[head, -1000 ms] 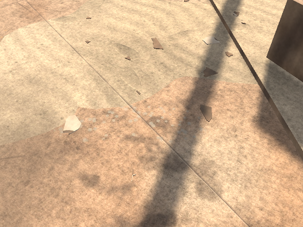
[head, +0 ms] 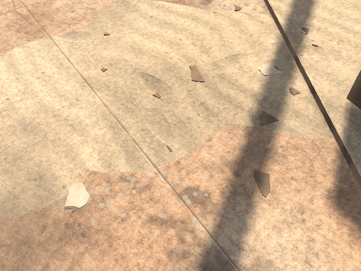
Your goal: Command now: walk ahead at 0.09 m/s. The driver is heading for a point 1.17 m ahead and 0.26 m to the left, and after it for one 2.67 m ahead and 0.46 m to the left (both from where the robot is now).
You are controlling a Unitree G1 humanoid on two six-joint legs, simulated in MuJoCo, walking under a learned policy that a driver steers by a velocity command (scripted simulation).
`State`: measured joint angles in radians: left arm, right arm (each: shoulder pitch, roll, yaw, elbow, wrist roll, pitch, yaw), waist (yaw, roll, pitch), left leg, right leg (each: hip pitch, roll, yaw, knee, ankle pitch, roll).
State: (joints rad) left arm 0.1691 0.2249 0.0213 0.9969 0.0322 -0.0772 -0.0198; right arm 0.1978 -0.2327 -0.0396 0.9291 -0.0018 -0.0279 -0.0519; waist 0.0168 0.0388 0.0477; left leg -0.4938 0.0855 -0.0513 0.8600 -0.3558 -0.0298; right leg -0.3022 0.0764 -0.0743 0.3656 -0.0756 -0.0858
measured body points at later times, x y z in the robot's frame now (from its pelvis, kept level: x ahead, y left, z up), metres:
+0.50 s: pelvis +0.08 +0.03 +0.00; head +0.09 +0.03 +0.45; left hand +0.13 +0.28 -0.15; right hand +0.12 -0.21 -0.15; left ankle +0.07 +0.15 -0.74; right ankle +0.07 -0.08 -0.74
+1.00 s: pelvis +0.11 +0.03 -0.01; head +0.13 +0.03 +0.44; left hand +0.15 +0.27 -0.16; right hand +0.15 -0.21 -0.16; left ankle +0.07 +0.15 -0.74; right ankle +0.07 -0.08 -0.74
